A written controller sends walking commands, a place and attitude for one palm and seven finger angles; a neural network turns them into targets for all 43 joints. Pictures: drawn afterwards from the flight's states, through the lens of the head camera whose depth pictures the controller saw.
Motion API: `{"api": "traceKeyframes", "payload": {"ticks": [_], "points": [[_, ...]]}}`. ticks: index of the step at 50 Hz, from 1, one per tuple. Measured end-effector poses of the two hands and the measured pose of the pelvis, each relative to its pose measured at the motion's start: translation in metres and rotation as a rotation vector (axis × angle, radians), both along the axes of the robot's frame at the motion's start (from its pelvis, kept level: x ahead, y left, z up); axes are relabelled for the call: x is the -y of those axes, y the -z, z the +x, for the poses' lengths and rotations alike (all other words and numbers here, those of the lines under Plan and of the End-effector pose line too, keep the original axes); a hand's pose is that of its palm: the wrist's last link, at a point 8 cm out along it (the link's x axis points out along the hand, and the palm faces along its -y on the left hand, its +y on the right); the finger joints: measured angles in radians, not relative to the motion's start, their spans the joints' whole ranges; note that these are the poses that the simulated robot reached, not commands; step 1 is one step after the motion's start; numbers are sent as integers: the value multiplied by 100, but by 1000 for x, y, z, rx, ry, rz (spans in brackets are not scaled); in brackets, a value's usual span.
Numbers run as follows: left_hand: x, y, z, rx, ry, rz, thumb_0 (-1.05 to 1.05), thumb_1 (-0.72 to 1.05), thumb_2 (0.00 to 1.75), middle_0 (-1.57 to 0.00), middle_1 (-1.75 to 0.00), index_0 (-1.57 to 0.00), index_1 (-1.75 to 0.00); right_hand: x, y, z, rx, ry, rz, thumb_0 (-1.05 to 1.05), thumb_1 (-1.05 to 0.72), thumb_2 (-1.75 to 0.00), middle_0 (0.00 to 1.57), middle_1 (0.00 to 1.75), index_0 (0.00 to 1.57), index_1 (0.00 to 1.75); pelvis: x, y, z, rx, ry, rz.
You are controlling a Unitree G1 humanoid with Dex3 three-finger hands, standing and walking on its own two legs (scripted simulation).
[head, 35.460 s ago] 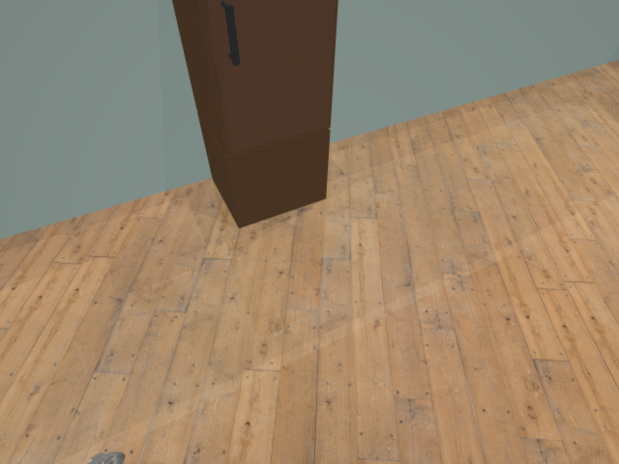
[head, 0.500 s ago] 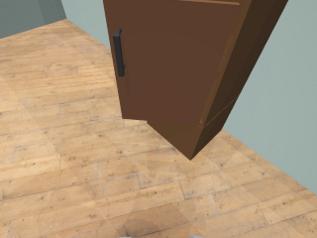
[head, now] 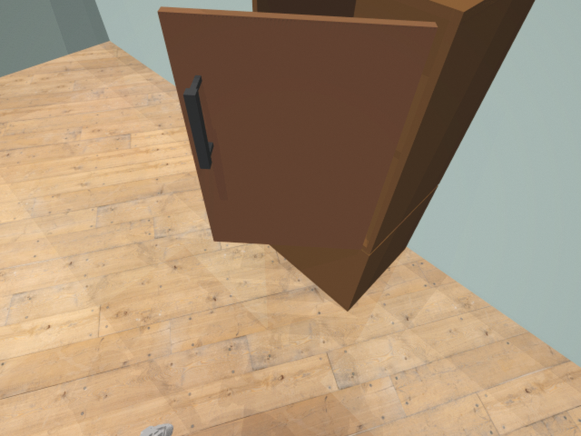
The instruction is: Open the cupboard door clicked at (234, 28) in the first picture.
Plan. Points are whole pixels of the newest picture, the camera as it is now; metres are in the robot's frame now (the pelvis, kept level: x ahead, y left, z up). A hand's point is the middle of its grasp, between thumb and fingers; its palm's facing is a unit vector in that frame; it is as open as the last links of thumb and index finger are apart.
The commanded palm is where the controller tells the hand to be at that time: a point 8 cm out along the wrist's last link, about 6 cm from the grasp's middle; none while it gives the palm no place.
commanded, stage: come to a stop and stand still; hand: left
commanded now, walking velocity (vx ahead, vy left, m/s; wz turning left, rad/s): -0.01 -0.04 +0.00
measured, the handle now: (201, 124) +0.60 +0.19 +0.08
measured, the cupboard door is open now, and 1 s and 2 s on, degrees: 41 41 41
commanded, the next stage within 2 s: look again from close up in 1.40 s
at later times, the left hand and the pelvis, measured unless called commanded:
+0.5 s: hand out of the picture -0.01 +0.18 -0.17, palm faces -0.01 -0.98 -0.21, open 7.4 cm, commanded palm none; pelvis -0.02 +0.00 +0.01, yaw -2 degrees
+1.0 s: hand out of the picture -0.01 +0.13 -0.17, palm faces +0.02 -0.98 -0.18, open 7.3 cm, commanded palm none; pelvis +0.00 -0.04 +0.01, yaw -1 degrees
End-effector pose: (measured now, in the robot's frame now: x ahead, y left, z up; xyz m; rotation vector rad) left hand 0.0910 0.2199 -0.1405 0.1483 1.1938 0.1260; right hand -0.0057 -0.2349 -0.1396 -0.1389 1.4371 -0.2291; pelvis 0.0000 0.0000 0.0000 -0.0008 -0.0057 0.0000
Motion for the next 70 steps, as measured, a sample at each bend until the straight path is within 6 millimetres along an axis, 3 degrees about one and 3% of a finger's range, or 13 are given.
{"api": "traceKeyframes", "payload": {"ticks": [4,13,18,23,34,42,48,57,70], "points": [[-17,10,-19,-48,-21,-20,0,90,90,-20,-30,-20,-30,-6,-8,15,70,-30,-45,1,-90,-90,20,30,20,30,-14,2,-4,-1,12,-6],[-40,5,-74,-183,-54,-4,0,91,90,-19,-30,-20,-30,-26,-19,39,151,-79,-39,1,-91,-90,20,30,20,30,-22,-9,-8,-19,19,-15],[-35,1,-92,-226,-41,11,0,91,90,-19,-30,-20,-30,-17,-14,34,159,-58,-25,1,-91,-90,20,30,21,30,-15,-8,-14,-21,31,-11],[-18,0,-101,-229,-22,30,0,91,90,-19,-30,-20,-30,-2,-3,15,119,-25,3,1,-91,-90,20,30,20,30,-1,-4,-19,-20,39,11],[22,-3,-101,-212,-13,6,1,93,90,-20,-30,-20,-30,7,-1,-36,-9,8,46,1,-90,-90,20,30,20,30,21,-9,-15,4,30,11],[34,-4,-103,-223,-27,5,1,92,90,-20,-30,-20,-30,7,1,-51,-66,12,73,1,-90,-90,20,30,20,30,32,-10,-10,3,23,13],[43,-3,-105,-238,-37,-3,1,92,90,-19,-30,-20,-30,9,1,-41,-62,5,75,1,-90,-90,20,30,20,30,37,-9,-5,0,21,15],[50,0,-104,-250,-50,-19,0,91,90,-19,-30,-20,-30,18,0,-8,-9,-20,48,1,-91,-90,20,30,20,30,39,-9,5,-5,20,15],[42,1,-91,-232,-46,-17,0,91,90,-19,-30,-20,-30,24,-6,24,54,-45,11,1,-91,-90,20,30,20,30,35,-9,13,-3,21,14]]}}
